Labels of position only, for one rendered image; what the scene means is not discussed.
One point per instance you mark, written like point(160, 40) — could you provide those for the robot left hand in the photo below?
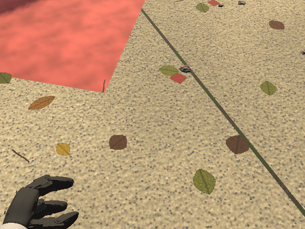
point(28, 210)

